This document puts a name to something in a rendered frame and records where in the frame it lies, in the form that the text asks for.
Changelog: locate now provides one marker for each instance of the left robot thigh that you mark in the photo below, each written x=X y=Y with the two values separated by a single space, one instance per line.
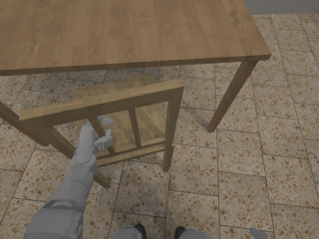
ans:
x=128 y=233

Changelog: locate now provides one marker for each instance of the robot left upper arm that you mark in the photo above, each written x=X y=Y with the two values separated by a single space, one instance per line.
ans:
x=52 y=223

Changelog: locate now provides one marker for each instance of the robot right hand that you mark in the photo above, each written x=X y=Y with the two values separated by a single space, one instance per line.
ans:
x=257 y=234

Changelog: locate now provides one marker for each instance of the left robot forearm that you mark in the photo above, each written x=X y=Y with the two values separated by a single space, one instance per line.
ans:
x=75 y=187

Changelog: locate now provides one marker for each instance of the table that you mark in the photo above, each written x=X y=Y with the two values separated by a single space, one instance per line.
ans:
x=63 y=36

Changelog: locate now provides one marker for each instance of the chair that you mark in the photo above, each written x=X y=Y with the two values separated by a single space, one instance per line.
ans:
x=140 y=127

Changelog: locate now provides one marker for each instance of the right robot foot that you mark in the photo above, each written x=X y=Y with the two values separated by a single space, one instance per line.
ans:
x=178 y=232

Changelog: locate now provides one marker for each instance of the robot left hand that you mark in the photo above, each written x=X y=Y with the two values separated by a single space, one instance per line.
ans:
x=89 y=137

